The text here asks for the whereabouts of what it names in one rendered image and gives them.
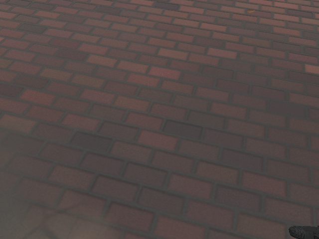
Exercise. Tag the right robot hand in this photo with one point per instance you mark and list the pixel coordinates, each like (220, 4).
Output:
(304, 232)

